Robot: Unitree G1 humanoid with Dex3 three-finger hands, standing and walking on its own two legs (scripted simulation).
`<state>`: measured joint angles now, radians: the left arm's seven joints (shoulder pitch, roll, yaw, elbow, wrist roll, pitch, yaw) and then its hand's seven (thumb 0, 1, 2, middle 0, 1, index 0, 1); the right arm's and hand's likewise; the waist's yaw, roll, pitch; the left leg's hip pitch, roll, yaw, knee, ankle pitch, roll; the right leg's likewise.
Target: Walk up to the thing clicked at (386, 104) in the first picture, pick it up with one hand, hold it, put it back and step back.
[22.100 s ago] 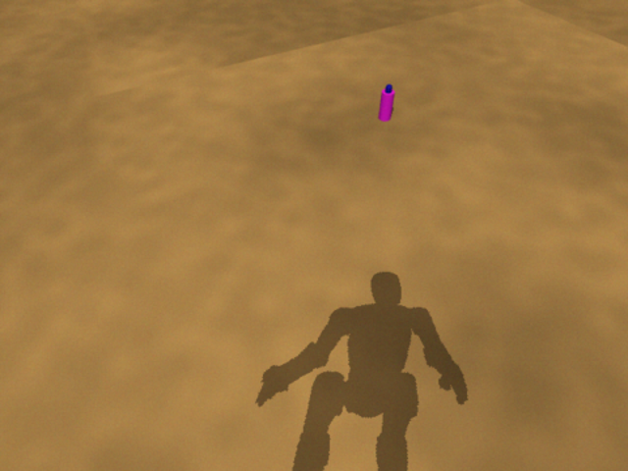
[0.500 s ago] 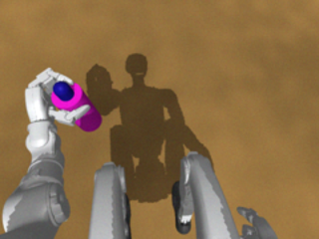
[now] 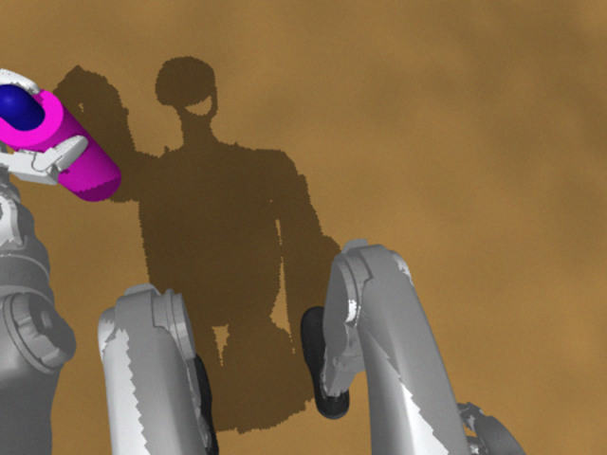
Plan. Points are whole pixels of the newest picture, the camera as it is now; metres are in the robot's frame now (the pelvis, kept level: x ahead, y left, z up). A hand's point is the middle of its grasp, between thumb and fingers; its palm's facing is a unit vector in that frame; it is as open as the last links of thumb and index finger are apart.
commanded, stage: crouch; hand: left
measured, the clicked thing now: (58, 145) +0.52 +0.23 -0.10
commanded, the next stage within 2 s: lower in 0.46 s
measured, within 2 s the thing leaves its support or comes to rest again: neither
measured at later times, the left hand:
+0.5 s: hand (56, 145) +0.53 +0.24 -0.12, palm faces +0.18 -0.98 -0.04, open 9.1 cm
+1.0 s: hand (69, 162) +0.53 +0.25 -0.19, palm faces +0.20 -0.98 -0.05, open 9.1 cm
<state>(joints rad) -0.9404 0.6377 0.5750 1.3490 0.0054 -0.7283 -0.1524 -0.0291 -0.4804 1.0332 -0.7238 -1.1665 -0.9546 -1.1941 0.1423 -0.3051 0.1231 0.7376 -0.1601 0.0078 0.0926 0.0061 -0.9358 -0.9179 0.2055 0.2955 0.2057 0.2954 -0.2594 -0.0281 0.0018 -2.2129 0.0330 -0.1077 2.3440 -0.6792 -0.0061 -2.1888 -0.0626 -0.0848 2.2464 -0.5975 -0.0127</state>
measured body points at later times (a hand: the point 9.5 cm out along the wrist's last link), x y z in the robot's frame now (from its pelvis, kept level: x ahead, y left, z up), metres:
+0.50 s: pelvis +0.00 +0.01 -0.03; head +0.26 +0.09 +0.33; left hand +0.51 +0.30 -0.12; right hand +0.04 -0.27 -0.11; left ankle +0.09 +0.13 -0.32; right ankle +0.12 -0.12 -0.32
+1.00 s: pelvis +0.00 +0.02 -0.04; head +0.28 +0.12 +0.29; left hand +0.52 +0.30 -0.18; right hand +0.05 -0.27 -0.10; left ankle +0.09 +0.13 -0.32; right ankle +0.12 -0.12 -0.32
